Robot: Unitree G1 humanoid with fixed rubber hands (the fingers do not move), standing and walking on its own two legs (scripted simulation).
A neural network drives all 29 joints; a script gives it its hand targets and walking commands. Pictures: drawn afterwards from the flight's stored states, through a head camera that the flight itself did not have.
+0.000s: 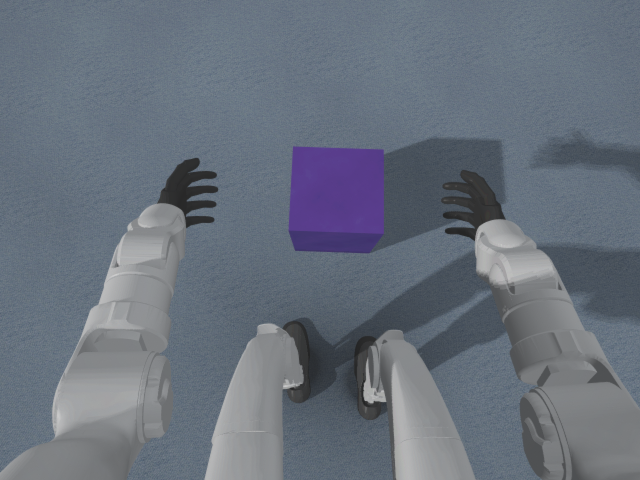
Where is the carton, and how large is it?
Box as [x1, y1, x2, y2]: [288, 147, 383, 252]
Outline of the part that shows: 293,147 288,230 295,250 369,252 383,233 383,150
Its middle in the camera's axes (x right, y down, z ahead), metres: +0.04 -0.08 +0.99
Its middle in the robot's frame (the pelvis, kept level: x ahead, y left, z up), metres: +0.56 +0.00 -0.56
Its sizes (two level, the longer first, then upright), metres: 0.210 0.200 0.250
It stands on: the floor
